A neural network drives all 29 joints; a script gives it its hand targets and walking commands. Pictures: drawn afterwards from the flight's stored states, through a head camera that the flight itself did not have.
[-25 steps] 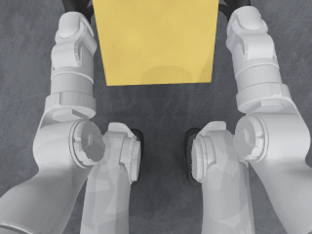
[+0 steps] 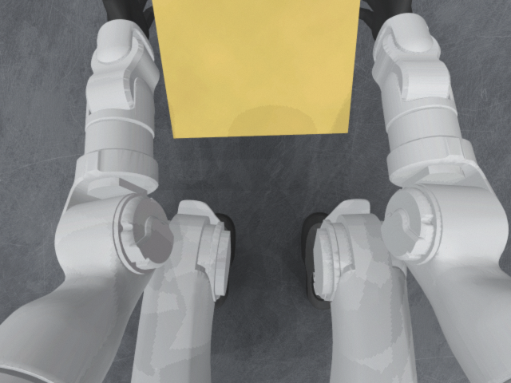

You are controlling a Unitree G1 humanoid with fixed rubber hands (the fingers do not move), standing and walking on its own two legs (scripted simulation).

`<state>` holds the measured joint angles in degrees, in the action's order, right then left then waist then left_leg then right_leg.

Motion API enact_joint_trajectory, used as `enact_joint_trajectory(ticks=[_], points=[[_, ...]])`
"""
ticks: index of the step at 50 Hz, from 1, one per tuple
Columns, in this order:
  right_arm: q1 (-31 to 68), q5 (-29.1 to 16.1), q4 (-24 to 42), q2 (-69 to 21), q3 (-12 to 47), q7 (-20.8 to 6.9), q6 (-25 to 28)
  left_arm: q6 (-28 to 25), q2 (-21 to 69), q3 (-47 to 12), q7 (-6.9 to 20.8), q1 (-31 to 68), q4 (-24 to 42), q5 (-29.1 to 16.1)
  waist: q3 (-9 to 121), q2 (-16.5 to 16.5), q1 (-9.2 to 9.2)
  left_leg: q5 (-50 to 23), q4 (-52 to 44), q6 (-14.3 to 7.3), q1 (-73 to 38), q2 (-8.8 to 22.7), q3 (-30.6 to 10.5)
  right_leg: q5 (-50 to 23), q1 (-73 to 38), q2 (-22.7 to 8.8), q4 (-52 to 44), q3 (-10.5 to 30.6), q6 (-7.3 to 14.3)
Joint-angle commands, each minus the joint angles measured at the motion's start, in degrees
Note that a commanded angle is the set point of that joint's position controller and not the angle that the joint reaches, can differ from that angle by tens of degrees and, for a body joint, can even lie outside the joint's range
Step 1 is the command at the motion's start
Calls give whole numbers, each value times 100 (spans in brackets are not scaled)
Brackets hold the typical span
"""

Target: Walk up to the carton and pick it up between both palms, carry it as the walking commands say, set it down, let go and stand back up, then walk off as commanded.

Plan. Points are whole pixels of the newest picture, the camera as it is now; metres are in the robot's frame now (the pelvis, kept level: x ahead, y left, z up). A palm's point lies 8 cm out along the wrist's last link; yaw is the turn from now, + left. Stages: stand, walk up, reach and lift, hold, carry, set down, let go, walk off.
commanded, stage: set down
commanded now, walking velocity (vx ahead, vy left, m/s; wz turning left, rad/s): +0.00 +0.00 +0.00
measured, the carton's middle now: (258, 43) +0.53 +0.01 -0.23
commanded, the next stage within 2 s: none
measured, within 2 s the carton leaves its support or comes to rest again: rests again in 0.70 s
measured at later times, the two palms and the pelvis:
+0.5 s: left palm (130, 18) +0.54 +0.16 -0.15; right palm (387, 15) +0.54 -0.15 -0.17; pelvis +0.00 +0.00 +0.00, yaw +0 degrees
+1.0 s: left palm (134, 77) +0.48 +0.18 -0.19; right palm (410, 52) +0.50 -0.19 -0.19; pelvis -0.04 +0.00 -0.01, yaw +0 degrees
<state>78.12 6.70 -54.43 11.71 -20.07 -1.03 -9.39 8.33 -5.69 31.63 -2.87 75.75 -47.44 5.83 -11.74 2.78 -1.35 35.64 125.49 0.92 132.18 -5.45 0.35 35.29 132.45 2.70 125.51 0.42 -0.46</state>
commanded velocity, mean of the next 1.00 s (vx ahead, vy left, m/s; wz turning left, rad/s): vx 0.00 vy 0.00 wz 0.00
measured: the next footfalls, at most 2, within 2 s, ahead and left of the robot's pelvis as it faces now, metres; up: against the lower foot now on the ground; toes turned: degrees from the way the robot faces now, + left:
none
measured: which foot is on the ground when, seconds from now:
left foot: down 0.00-1.00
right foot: down 0.00-1.00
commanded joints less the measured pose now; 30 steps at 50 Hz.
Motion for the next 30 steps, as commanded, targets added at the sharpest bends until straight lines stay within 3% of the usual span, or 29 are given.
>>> enact_joint_trajectory(ticks=[1,2,3,4,5,6,7,8,9,10,11,12,13,14,15,16,17,18,19,20,21,22,23,24,25,26,28,29,30], points=[[1385,-28,-331,-3845,1679,-1034,-138,543,4644,-2340,1290,1314,-1278,-96,4678,-280,549,-1687,-915,103,-2100,-365,294,-1896,-2825,304,-1148,-264,138],[1525,-110,-329,-3991,1751,-1011,-148,555,4585,-2310,1287,1331,-1243,-24,4866,-375,396,-1643,-939,73,-1930,-331,313,-2018,-3072,320,-1061,-221,129],[1441,-42,-423,-3914,1669,-1026,-187,587,4473,-2365,1293,1127,-1437,60,4628,-190,438,-1706,-982,122,-2074,-300,266,-2021,-2953,300,-1066,-270,54],[1182,-127,-356,-4077,1715,-1010,-188,529,4420,-2429,1299,1352,-944,-23,4831,-203,264,-1855,-940,91,-2089,-322,310,-2242,-3079,345,-1061,-173,115],[1265,-112,-427,-3866,1708,-990,-143,569,4506,-2481,1324,1334,-1216,-75,4922,-392,519,-1784,-1031,86,-2106,-263,206,-2266,-3127,358,-1045,-296,85],[1302,-102,-381,-3927,1744,-965,-115,496,4638,-2561,1335,1351,-1158,-116,4849,-378,475,-1966,-971,84,-1993,-315,232,-2371,-2989,329,-1060,-270,78],[1448,-129,-240,-3786,1733,-947,-53,491,4538,-2521,1295,1196,-1333,-111,5009,-345,634,-2063,-938,68,-2359,-291,119,-2378,-2848,329,-969,-377,57],[1266,-76,-416,-3884,1611,-959,-34,447,4476,-2547,1255,1204,-1295,-84,5061,-151,453,-1998,-954,115,-2337,-338,211,-2209,-2880,363,-923,-360,118],[1114,-108,-599,-3956,1678,-1016,-115,456,4306,-2420,1229,1261,-1245,-19,4914,-158,357,-1894,-1043,115,-2404,-293,290,-2117,-2858,313,-980,-253,123],[1375,-72,-379,-3587,1636,-966,-89,491,4688,-2447,1300,1284,-1322,-69,4702,-331,620,-1941,-999,74,-2073,-280,145,-2265,-2720,284,-1029,-343,97],[1300,-154,-418,-3835,1680,-983,-112,468,4389,-2493,1261,1186,-1253,5,5030,-70,277,-1941,-1020,109,-2439,-261,289,-2172,-2888,327,-924,-323,95],[1265,14,-548,-3752,1582,-974,-118,501,4393,-2269,1256,1033,-1578,22,4781,-436,427,-1718,-1011,35,-2226,-331,178,-1885,-2677,314,-1002,-397,83],[1344,-114,-307,-3530,1560,-948,-83,470,4096,-2309,1192,1202,-1251,25,4861,-60,268,-1660,-929,101,-2062,-331,300,-1885,-2758,300,-1015,-252,113],[1226,-16,-484,-3458,1571,-908,-86,421,4169,-2400,1181,1310,-1177,-17,4824,-276,499,-1841,-982,115,-2337,-230,170,-2071,-2710,291,-953,-364,80],[1033,-88,-537,-3658,1391,-920,-58,374,3782,-2347,1126,1325,-1039,83,4810,-63,268,-1887,-993,119,-2305,-294,275,-2005,-2697,350,-971,-251,92],[1321,-135,-459,-3500,1564,-878,-36,423,4178,-2412,1129,1234,-1327,-6,5145,26,402,-1947,-859,125,-2546,-242,250,-2095,-2844,290,-920,-256,104],[893,35,-666,-3333,1435,-857,-16,389,3944,-2319,1090,996,-1339,-12,4716,-433,548,-1889,-1018,110,-2439,-304,126,-2075,-2844,288,-958,-406,13],[1086,-5,-508,-3312,1477,-804,75,298,3756,-2107,1060,835,-1516,93,4806,-474,400,-1964,-966,104,-2424,-299,249,-2065,-2846,336,-1018,-411,-6],[995,15,-470,-3286,1331,-808,110,281,3622,-2213,1034,1176,-1118,95,4831,-340,405,-1975,-972,120,-2187,-309,232,-2207,-2882,344,-980,-244,69],[937,76,-527,-2854,1281,-711,131,258,3610,-2281,992,960,-1138,30,4955,-466,586,-2089,-963,148,-2278,-183,127,-2442,-2950,274,-932,-308,45],[1021,53,-578,-2859,1254,-687,142,244,3694,-2425,999,1220,-1114,-147,5159,-227,561,-2048,-987,220,-2396,-221,237,-2356,-3093,283,-940,-279,77],[919,139,-493,-2686,1250,-588,199,216,3455,-2195,927,838,-1325,-73,5141,-372,550,-2024,-967,226,-2508,-279,320,-2252,-3190,295,-994,-341,13],[986,-100,-425,-2600,1324,-536,285,153,2988,-2198,837,776,-1379,-10,5403,-114,355,-2125,-902,212,-2561,-237,337,-2478,-3438,305,-868,-225,18],[805,87,-509,-2183,1272,-458,310,113,2619,-2003,785,657,-1319,43,5142,-480,275,-2012,-991,200,-2291,-225,237,-2444,-3430,282,-885,-293,-8],[425,171,-686,-1540,856,-298,370,47,2029,-1835,645,398,-1453,203,4854,-211,284,-1973,-1017,226,-2340,-223,275,-2332,-3408,290,-840,-308,-16],[774,-5,-450,-1212,959,-185,461,-23,1907,-1817,529,410,-1415,41,5112,-243,349,-1947,-928,254,-2495,-125,331,-2283,-3529,249,-971,-204,-30],[566,77,-810,-500,820,75,571,-195,1172,-1662,227,399,-1590,-117,5205,-453,329,-1933,-914,256,-2675,-157,389,-2133,-3515,218,-987,-210,-115],[622,-53,-361,232,835,321,710,-409,536,-1686,36,208,-956,-357,5450,-607,389,-2212,-1006,263,-2800,-92,252,-2379,-3480,209,-957,-303,-195],[775,-427,-5,569,904,478,834,-490,-137,-1805,-180,147,-968,-491,5999,-531,376,-2467,-984,229,-3211,-86,278,-2555,-3660,238,-926,-306,-248]])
